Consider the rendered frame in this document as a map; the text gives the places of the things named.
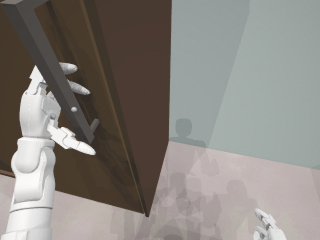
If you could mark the left robot forearm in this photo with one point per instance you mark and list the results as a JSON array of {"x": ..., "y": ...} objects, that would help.
[{"x": 34, "y": 190}]

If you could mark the handle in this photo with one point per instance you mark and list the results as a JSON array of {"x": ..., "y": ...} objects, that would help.
[{"x": 24, "y": 20}]

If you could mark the robot left hand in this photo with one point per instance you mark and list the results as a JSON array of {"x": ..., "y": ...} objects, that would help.
[{"x": 36, "y": 109}]

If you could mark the robot right hand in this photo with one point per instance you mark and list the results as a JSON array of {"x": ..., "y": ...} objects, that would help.
[{"x": 271, "y": 232}]

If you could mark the wardrobe door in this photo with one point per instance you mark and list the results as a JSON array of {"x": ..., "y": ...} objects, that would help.
[
  {"x": 5, "y": 167},
  {"x": 106, "y": 177}
]

